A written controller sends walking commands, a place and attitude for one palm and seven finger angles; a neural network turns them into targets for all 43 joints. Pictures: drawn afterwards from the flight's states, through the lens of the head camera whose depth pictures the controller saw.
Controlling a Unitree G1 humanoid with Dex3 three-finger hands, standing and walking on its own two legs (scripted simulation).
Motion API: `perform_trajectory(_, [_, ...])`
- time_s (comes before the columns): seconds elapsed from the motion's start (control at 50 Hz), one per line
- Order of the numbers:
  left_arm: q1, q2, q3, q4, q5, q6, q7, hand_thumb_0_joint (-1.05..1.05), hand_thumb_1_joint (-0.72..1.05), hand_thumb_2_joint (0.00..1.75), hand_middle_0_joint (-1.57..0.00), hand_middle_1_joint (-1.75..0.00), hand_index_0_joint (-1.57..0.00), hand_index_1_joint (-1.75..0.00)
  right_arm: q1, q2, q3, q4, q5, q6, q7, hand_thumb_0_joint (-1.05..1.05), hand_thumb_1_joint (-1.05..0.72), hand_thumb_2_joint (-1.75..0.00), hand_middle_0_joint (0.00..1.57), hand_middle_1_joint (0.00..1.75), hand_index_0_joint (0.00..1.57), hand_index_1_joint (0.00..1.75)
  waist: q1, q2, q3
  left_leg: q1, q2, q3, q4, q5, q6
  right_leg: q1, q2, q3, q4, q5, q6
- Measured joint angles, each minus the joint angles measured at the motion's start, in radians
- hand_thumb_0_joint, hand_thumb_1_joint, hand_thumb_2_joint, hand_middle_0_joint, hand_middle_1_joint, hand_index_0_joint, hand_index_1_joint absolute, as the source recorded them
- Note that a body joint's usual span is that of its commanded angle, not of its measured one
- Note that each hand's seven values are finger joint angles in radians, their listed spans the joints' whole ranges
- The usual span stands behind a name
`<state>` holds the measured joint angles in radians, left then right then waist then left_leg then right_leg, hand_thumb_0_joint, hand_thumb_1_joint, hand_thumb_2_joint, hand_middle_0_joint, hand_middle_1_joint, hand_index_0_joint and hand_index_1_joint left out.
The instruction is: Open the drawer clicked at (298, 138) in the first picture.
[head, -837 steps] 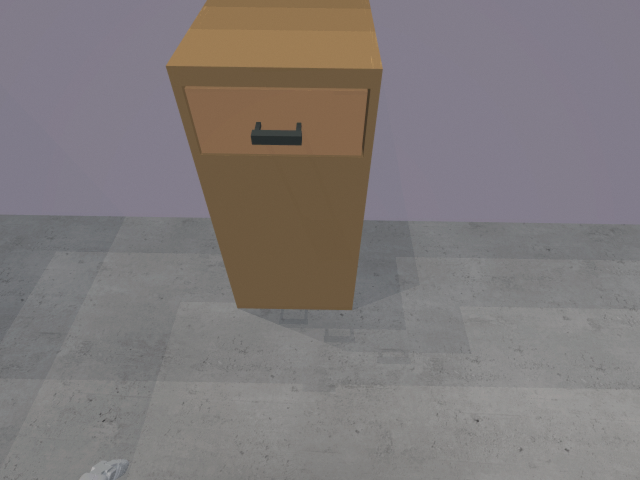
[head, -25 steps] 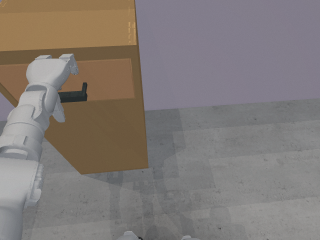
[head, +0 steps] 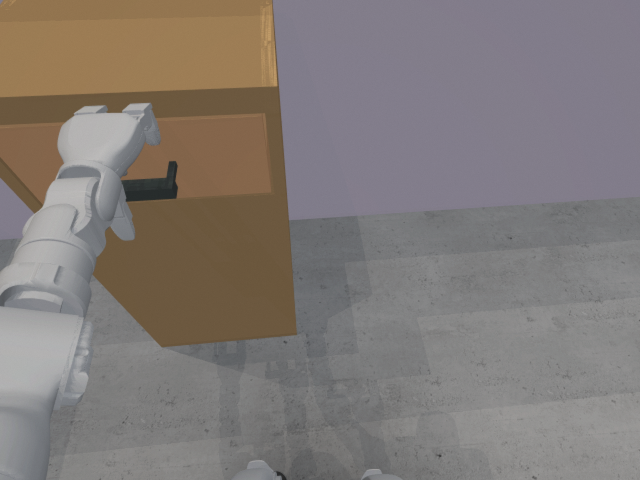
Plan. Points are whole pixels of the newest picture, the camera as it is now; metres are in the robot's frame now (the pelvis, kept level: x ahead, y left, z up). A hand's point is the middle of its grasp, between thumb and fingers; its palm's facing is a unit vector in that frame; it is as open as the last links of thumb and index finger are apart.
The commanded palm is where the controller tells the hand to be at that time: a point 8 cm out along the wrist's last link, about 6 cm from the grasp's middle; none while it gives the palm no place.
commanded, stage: move the hooked fingers above the handle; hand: left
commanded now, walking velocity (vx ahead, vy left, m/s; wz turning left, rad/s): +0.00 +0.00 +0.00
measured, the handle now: (140, 179) +0.54 +0.24 +0.04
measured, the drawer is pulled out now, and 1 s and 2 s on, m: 0.00 0.00 0.00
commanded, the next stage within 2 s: lower the fingers behind the handle in 1.72 s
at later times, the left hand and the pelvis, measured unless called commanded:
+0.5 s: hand (122, 172) +0.49 +0.23 +0.09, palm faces -0.01 -0.01 -1.00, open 13.5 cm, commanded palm +0.49 +0.26 +0.13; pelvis +0.00 +0.00 +0.00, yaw +0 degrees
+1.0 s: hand (122, 172) +0.49 +0.23 +0.09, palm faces -0.01 -0.01 -1.00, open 13.6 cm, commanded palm +0.48 +0.27 +0.13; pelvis +0.01 +0.00 +0.00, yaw -1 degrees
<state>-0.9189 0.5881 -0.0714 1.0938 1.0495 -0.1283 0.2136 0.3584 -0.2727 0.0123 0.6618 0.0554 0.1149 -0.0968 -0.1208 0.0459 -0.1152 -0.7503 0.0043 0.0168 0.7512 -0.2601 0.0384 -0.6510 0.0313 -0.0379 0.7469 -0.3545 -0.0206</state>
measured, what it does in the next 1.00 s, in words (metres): stands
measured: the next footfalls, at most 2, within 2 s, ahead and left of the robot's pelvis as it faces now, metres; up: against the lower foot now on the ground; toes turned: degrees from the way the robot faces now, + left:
none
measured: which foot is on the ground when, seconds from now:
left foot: down 0.00-1.00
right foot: down 0.00-1.00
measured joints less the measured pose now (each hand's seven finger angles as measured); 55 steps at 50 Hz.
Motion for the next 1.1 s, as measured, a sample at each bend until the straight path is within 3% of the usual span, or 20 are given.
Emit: perform_trajectory(1.1, [0.088,0.002,0.048,-0.065,0.000,-0.033,-0.017,0.00,-0.49,0.30,-0.36,-1.24,-0.36,-1.22,-0.010,0.000,-0.015,-0.001,-0.006,0.027,0.003,0.01,-0.91,-0.90,0.20,0.30,0.21,0.30,0.011,0.007,-0.006,0.048,0.006,0.008,-0.026,-0.011,-0.004,0.048,0.008,0.013,-0.036,-0.001,-0.002])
